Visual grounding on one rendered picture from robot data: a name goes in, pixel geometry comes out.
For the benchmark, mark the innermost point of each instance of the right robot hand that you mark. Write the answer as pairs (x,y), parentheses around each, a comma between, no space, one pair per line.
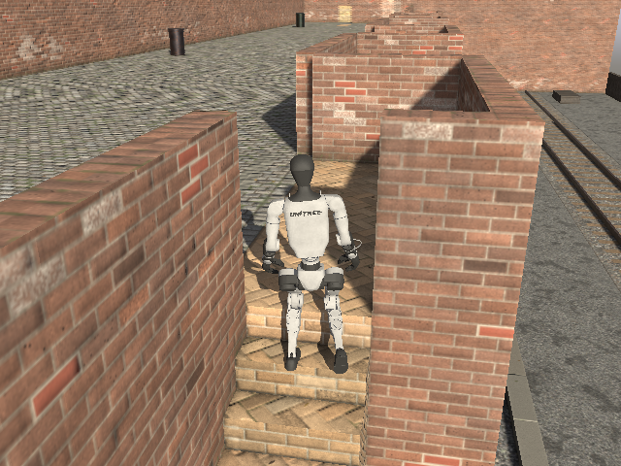
(355,262)

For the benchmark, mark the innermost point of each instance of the robot right forearm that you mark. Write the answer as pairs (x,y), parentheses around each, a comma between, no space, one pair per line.
(350,250)

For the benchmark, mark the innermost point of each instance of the robot left forearm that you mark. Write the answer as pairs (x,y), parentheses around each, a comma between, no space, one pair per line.
(268,256)

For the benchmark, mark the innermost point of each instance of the robot left thigh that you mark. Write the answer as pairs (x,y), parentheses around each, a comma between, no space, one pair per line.
(288,281)

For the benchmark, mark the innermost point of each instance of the robot right thigh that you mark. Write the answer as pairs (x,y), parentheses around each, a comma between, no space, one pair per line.
(333,282)

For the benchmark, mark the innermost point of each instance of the left robot hand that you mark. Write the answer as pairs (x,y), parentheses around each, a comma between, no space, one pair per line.
(268,269)

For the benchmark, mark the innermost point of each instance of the right robot upper arm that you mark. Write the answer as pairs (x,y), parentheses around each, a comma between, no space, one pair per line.
(335,203)

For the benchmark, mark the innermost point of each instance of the robot thigh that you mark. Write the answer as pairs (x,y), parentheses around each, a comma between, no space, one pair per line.
(288,281)
(333,282)

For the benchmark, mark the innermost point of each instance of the left robot upper arm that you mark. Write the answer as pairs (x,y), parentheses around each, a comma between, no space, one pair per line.
(275,209)

